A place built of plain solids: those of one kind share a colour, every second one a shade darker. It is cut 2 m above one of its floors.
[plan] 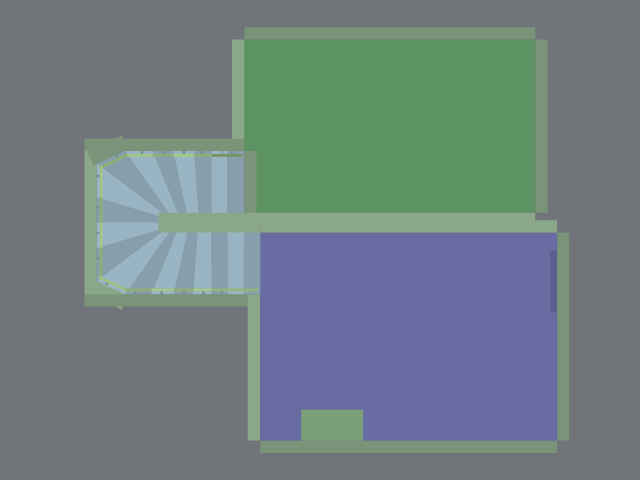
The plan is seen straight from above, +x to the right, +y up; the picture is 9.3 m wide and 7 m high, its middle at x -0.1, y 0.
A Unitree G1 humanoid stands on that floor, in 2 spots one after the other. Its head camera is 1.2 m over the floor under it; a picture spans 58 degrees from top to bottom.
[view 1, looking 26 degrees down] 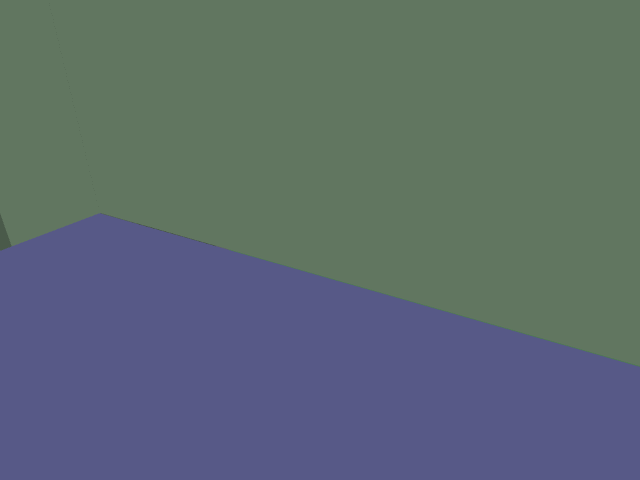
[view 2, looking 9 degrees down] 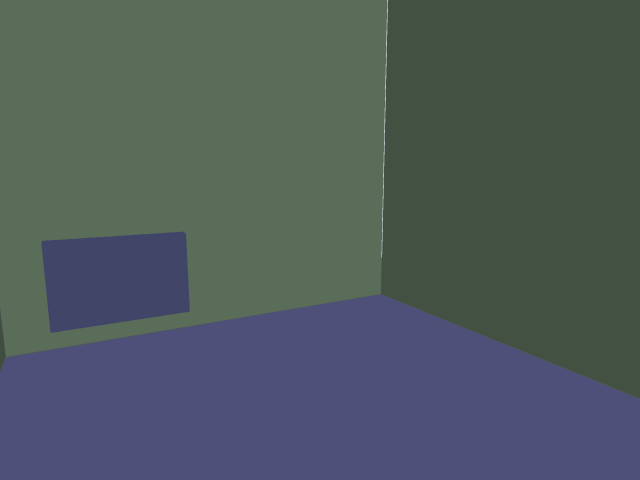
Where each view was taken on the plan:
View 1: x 1.83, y -1.66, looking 119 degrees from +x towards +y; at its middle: wall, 2.25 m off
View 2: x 0.03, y -0.39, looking -29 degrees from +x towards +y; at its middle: wall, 3.86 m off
